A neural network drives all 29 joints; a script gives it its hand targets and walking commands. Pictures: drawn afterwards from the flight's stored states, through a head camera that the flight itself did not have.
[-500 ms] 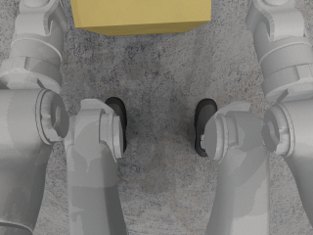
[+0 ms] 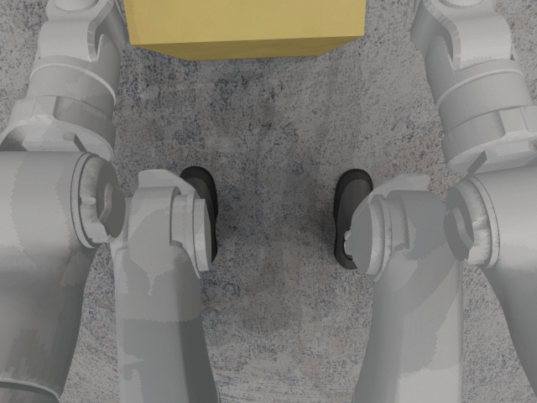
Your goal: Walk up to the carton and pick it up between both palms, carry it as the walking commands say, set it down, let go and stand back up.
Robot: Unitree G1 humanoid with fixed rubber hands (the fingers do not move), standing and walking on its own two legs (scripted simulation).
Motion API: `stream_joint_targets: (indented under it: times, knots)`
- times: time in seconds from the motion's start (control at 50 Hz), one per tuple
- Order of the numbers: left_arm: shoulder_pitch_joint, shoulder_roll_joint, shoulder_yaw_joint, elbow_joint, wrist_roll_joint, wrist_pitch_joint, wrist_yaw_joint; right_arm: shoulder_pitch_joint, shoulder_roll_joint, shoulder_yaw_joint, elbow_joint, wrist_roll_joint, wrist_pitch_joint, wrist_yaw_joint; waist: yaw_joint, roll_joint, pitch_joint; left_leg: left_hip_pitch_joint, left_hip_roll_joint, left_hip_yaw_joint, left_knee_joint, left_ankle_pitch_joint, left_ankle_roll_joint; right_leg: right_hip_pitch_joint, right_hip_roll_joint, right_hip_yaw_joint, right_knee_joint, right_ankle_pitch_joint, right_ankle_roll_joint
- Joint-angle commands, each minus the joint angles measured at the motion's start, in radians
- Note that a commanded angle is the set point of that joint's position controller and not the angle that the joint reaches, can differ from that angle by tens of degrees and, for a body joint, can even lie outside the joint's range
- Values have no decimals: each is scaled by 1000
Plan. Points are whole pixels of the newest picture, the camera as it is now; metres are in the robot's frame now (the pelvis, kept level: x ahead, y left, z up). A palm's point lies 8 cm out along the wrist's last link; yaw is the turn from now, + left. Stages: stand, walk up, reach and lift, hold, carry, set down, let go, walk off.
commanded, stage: reach and lift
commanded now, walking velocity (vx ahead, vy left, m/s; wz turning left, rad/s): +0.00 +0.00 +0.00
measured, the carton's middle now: out of the picture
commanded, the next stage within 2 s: none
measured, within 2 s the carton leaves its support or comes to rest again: leaves its support in 1.00 s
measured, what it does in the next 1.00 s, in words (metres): stands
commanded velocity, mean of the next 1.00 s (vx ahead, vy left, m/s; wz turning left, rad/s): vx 0.00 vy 0.00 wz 0.00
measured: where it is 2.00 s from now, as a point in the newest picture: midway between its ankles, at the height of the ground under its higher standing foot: (275, 234)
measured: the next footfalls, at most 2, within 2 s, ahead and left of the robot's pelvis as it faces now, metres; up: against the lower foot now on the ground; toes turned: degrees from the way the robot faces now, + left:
none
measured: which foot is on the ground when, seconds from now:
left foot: down 0.00-1.00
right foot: down 0.00-1.00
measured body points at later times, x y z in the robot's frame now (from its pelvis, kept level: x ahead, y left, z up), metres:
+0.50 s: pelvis +0.00 +0.00 +0.00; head +0.38 +0.02 +0.22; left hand +0.54 +0.20 -0.22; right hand +0.56 -0.11 -0.20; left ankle +0.13 +0.16 -0.38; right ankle +0.13 -0.15 -0.38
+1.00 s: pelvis +0.00 +0.00 -0.01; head +0.38 +0.03 +0.21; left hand +0.55 +0.21 -0.21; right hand +0.57 -0.10 -0.19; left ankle +0.13 +0.16 -0.38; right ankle +0.13 -0.15 -0.38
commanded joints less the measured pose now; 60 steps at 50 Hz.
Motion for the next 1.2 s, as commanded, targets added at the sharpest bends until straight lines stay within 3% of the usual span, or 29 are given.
stream_joint_targets:
  times: [0.0,0.14,0.18,0.26,0.38,0.4,0.42,0.58,0.76,0.94,1.08,1.1,1.16,1.18]
  knots:
    - [-368,42,-14,-136,-71,-50,-16,-349,-11,-28,-35,63,-43,6,124,58,-1304,436,-54,222,-102,251,41,452,55,-115,-99,206,-11]
    - [-364,-38,4,-110,-15,-42,-33,-351,23,-67,-37,-13,-47,10,100,67,-1279,449,-71,218,-108,251,33,465,65,-125,-96,207,-10]
    - [-378,-93,3,-124,5,-40,-43,-382,80,-58,-59,-28,-48,20,113,67,-1282,444,-76,220,-115,252,34,468,72,-125,-94,212,-10]
    - [-444,-290,-32,-149,30,-25,-98,-445,298,-24,-70,-60,-29,72,114,51,-1254,413,-84,224,-119,234,38,467,83,-124,-100,203,-11]
    - [-537,-656,-112,-202,44,16,-213,-535,679,23,-78,-114,8,191,112,26,-1236,395,-100,229,-101,225,53,421,101,-138,-84,189,-14]
    - [-528,-682,-113,-206,51,24,-224,-533,712,24,-72,-118,13,205,122,25,-1228,388,-100,233,-96,223,55,412,102,-134,-84,186,-17]
    - [-530,-715,-123,-223,44,29,-234,-522,740,18,-72,-129,19,216,111,23,-1226,376,-105,235,-95,226,56,401,105,-142,-80,186,-17]
    - [-511,-806,-133,-267,36,62,-280,-471,859,-3,-81,-164,62,273,121,19,-1197,340,-111,243,-88,230,67,348,107,-147,-69,183,-24]
    - [-560,-854,-175,-326,-1,66,-285,-492,920,23,-116,-142,73,279,132,20,-1276,366,-111,256,-81,270,61,383,108,-155,-58,219,-26]
    - [-729,-889,-282,-519,-107,61,-254,-637,981,155,-280,-22,67,237,160,9,-1781,594,-115,268,-69,413,50,642,116,-178,-38,377,-17]
    - [-806,-960,-337,-647,-147,102,-250,-647,1047,177,-337,9,113,224,136,46,-2056,710,-119,282,-81,422,42,744,125,-191,-48,383,-21]
    - [-809,-967,-335,-651,-139,109,-247,-653,1055,178,-336,10,120,228,146,53,-2070,722,-120,284,-90,417,42,743,125,-192,-51,376,-22]
    - [-791,-1016,-321,-636,-131,134,-257,-655,1079,168,-358,-7,139,238,130,38,-2088,721,-121,287,-101,384,44,727,125,-200,-71,337,-24]
    - [-782,-1025,-314,-632,-125,141,-257,-660,1085,172,-352,-5,148,241,142,41,-2094,718,-122,287,-108,369,47,725,124,-200,-69,321,-23]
